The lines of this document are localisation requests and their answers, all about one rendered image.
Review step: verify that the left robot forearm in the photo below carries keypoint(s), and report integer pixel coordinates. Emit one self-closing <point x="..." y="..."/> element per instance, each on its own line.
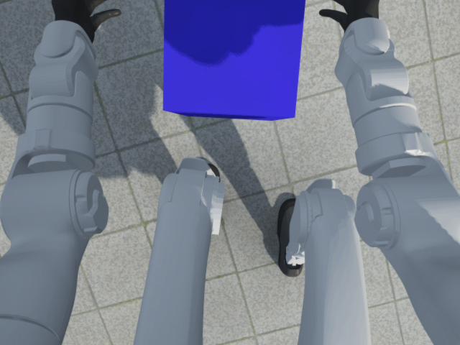
<point x="60" y="105"/>

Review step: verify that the robot right hand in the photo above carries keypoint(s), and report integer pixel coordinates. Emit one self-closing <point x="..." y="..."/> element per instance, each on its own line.
<point x="355" y="9"/>

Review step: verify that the left robot thigh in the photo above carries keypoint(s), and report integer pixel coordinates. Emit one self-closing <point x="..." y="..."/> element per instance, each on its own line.
<point x="171" y="312"/>

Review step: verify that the right robot forearm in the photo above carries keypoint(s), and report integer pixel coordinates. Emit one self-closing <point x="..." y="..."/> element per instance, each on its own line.
<point x="381" y="105"/>

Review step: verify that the carton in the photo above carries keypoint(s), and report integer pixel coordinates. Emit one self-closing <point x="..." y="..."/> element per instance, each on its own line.
<point x="232" y="59"/>

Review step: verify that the robot right upper arm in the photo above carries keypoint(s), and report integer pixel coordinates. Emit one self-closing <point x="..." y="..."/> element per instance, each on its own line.
<point x="415" y="222"/>

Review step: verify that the robot left upper arm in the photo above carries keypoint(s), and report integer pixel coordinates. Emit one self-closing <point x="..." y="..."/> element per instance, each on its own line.
<point x="49" y="218"/>

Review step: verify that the robot right foot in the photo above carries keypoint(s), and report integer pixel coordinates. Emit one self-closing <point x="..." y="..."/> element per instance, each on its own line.
<point x="283" y="226"/>

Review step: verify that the robot left hand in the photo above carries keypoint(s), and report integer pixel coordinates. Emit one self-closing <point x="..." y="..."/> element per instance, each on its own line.
<point x="79" y="12"/>

